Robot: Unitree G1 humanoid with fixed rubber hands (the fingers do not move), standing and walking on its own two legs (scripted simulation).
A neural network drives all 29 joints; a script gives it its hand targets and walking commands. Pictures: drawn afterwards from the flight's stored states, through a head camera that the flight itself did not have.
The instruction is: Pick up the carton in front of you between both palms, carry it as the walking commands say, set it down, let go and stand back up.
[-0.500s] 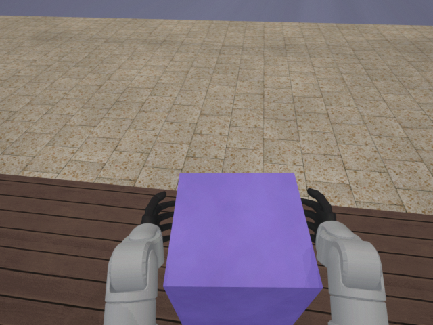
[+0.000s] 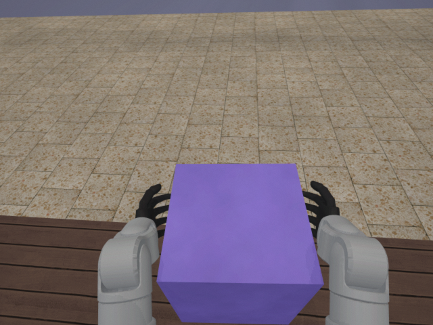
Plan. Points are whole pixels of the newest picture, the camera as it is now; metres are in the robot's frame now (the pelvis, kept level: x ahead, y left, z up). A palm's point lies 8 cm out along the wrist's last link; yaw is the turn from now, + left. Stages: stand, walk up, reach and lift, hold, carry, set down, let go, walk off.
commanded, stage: carry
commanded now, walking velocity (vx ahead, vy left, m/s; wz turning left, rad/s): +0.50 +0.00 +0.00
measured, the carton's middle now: (235, 248) +0.27 -0.01 +0.02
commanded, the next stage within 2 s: none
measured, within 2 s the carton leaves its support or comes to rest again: neither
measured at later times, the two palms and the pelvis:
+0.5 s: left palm (165, 99) +0.65 +0.16 +0.11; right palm (280, 93) +0.64 -0.14 +0.12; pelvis +0.33 +0.02 -0.01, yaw -1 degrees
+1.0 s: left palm (176, 55) +0.95 +0.16 +0.10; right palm (261, 49) +0.97 -0.14 +0.10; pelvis +0.59 +0.00 +0.01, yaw +0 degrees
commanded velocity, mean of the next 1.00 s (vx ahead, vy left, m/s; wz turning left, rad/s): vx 0.31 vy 0.00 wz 0.00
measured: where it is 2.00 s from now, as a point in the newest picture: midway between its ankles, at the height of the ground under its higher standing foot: (225, 217)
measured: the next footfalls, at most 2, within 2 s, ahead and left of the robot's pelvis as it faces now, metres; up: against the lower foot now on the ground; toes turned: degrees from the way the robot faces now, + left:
left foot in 0.46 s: +0.48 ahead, +0.09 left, +0.00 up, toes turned +9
right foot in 0.88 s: +0.74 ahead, -0.04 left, +0.00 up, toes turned +1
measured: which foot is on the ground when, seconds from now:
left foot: up 0.00-0.44, down 0.46-0.90, up 0.92-1.00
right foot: down 0.00-0.46, up 0.48-0.86, down 0.88-1.00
